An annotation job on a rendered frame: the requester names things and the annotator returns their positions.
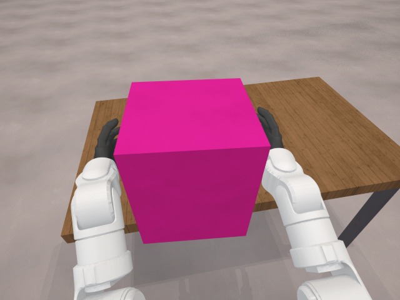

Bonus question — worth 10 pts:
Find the carton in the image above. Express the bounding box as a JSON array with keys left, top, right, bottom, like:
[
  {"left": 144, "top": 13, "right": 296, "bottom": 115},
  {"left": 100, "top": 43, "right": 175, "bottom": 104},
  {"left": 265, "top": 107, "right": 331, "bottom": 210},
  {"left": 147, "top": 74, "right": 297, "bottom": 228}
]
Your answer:
[{"left": 113, "top": 78, "right": 271, "bottom": 244}]

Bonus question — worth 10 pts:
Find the right robot hand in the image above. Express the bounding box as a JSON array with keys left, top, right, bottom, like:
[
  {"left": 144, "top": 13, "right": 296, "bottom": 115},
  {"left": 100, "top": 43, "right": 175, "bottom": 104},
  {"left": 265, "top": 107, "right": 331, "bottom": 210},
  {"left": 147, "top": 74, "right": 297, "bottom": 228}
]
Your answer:
[{"left": 256, "top": 107, "right": 284, "bottom": 149}]

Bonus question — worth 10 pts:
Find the robot right forearm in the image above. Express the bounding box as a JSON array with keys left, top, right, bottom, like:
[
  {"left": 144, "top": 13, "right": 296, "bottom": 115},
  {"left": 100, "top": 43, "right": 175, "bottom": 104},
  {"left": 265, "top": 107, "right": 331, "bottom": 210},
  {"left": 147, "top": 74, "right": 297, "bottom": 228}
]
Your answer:
[{"left": 262, "top": 148, "right": 372, "bottom": 300}]

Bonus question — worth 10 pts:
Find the robot left forearm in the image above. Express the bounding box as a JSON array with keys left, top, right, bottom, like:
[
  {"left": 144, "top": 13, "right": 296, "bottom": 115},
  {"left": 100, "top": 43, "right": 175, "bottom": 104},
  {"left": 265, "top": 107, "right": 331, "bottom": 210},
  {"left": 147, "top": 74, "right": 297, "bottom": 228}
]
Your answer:
[{"left": 71, "top": 157, "right": 133, "bottom": 300}]

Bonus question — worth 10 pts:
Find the left robot hand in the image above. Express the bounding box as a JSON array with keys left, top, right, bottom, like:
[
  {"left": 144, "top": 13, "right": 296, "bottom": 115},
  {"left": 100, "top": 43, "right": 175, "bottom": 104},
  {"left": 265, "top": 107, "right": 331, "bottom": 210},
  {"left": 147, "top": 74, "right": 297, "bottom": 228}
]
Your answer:
[{"left": 94, "top": 118, "right": 120, "bottom": 163}]

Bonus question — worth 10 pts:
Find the left robot upper arm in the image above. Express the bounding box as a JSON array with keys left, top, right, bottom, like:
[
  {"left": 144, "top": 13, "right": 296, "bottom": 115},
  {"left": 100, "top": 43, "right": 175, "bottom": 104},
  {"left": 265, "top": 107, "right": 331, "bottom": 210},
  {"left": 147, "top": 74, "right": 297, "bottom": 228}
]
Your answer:
[{"left": 84, "top": 287, "right": 146, "bottom": 300}]

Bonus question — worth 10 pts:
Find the table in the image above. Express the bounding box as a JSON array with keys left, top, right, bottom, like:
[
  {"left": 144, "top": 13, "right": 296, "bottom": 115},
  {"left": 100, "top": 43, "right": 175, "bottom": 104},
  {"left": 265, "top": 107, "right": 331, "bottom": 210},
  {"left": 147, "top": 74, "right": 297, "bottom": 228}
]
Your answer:
[{"left": 61, "top": 77, "right": 400, "bottom": 248}]

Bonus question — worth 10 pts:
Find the right robot upper arm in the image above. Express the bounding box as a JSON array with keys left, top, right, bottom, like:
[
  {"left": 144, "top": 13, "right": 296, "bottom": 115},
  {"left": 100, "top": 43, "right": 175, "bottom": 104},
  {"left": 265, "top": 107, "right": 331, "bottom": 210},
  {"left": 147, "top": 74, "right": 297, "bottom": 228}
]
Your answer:
[{"left": 297, "top": 274, "right": 370, "bottom": 300}]

